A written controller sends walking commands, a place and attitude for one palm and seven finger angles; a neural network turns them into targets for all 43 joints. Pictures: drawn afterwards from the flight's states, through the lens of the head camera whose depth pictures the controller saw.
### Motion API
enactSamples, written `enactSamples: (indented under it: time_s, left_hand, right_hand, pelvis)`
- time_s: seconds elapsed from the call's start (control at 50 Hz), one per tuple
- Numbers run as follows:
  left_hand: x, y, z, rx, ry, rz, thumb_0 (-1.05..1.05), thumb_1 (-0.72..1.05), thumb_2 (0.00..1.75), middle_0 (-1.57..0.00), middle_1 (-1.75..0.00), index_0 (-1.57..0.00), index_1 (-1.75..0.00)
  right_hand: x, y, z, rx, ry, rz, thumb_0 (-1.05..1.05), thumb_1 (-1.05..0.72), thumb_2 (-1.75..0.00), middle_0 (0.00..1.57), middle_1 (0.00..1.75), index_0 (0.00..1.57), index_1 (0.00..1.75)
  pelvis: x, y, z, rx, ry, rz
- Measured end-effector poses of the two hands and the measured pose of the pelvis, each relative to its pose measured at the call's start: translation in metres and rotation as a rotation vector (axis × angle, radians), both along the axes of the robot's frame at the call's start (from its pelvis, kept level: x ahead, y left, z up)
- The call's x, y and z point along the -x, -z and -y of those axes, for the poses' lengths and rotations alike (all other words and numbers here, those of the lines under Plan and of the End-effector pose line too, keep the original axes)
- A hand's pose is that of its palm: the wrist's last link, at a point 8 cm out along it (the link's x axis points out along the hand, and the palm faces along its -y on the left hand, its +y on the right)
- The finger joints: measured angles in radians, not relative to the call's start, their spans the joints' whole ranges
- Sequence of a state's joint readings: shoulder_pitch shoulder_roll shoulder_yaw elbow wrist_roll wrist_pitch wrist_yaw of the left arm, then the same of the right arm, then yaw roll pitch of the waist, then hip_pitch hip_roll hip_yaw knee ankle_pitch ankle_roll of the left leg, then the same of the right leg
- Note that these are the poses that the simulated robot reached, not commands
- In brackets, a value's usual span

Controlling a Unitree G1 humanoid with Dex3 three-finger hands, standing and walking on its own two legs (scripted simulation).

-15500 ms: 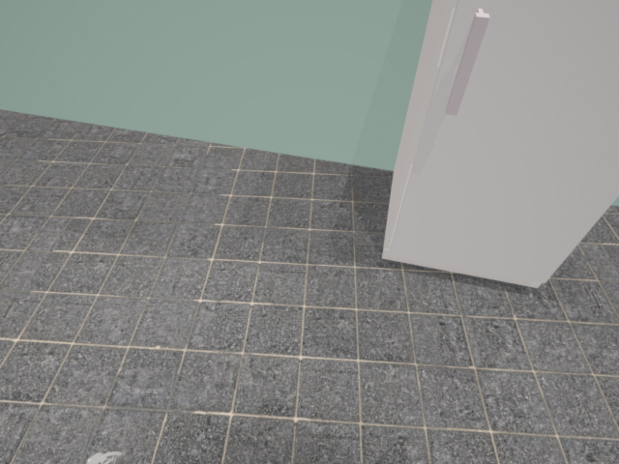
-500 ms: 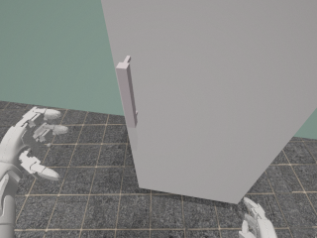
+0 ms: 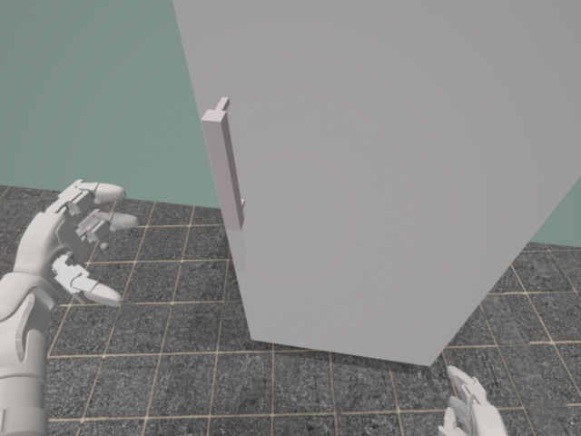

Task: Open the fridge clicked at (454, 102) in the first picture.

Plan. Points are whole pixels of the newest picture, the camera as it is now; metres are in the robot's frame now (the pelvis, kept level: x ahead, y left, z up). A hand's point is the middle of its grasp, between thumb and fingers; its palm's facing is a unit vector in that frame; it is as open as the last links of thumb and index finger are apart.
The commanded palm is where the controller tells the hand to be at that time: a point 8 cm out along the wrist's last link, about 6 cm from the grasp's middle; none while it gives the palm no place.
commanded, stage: move the hooked fingers beside the handle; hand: left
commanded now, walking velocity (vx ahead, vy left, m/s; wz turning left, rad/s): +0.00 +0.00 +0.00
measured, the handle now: (230, 169) +0.49 +0.14 +0.10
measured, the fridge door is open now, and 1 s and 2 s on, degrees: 0 0 0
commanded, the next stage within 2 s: none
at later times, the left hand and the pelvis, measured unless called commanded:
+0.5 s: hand (137, 219) +0.36 +0.24 +0.12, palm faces -0.06 -1.00 -0.01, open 14.0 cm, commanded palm +0.34 +0.30 +0.12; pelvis +0.00 +0.00 +0.00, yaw -1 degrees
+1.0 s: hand (169, 194) +0.42 +0.22 +0.11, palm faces -0.08 -1.00 -0.01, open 14.0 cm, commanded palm +0.39 +0.27 +0.12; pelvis +0.01 +0.01 +0.00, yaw -1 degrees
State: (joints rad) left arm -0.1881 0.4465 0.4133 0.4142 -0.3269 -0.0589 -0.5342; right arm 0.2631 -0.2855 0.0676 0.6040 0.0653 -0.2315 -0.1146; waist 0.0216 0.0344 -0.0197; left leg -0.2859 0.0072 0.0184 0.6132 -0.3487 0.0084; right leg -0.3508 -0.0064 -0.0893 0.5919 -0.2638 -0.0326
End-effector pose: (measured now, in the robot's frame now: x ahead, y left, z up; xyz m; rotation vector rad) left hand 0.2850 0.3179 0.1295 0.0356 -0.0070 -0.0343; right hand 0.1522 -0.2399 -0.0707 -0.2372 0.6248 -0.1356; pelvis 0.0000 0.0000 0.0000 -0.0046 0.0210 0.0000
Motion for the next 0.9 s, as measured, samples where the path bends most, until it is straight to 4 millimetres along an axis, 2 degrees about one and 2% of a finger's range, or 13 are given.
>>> enactSamples:
  time_s: [0.2, 0.46, 0.56, 0.76, 0.9]
  left_hand:
    - [-0.018, 0.004, -0.001, 0.014, -0.001, -0.009, -0.01, -0.50, 0.30, -0.30, -1.20, -0.30, -1.20]
    - [-0.048, 0.006, 0.019, 0.018, 0.027, -0.012, -0.01, -0.50, 0.30, -0.30, -1.20, -0.30, -1.20]
    - [-0.061, 0.008, 0.020, 0.027, 0.023, -0.025, -0.01, -0.50, 0.30, -0.30, -1.20, -0.30, -1.20]
    - [-0.083, 0.010, 0.027, 0.026, 0.037, -0.027, -0.01, -0.50, 0.30, -0.30, -1.20, -0.30, -1.20]
    - [-0.102, 0.013, 0.039, 0.027, 0.050, -0.030, -0.01, -0.50, 0.30, -0.30, -1.20, -0.29, -1.20]
  right_hand:
    - [0.018, 0.006, 0.010, 0.013, 0.038, -0.056, 0.01, -0.90, -0.90, 0.20, 0.30, 0.20, 0.30]
    - [0.029, 0.013, 0.006, 0.005, 0.054, -0.104, 0.01, -0.90, -0.90, 0.20, 0.30, 0.20, 0.30]
    - [0.032, 0.015, 0.004, -0.001, 0.058, -0.123, 0.01, -0.90, -0.90, 0.20, 0.30, 0.20, 0.30]
    - [0.042, 0.020, 0.008, 0.010, 0.074, -0.189, 0.01, -0.90, -0.90, 0.20, 0.30, 0.20, 0.30]
    - [0.051, 0.025, 0.011, 0.016, 0.092, -0.239, 0.01, -0.90, -0.90, 0.20, 0.30, 0.20, 0.30]
  pelvis:
    - [0.000, 0.001, 0.000, -0.001, 0.009, -0.021]
    - [0.000, 0.002, -0.004, -0.003, 0.012, -0.040]
    - [-0.001, 0.002, -0.004, -0.004, 0.015, -0.051]
    - [-0.004, 0.003, -0.006, -0.001, 0.014, -0.073]
    - [-0.007, 0.004, -0.007, 0.000, 0.014, -0.090]
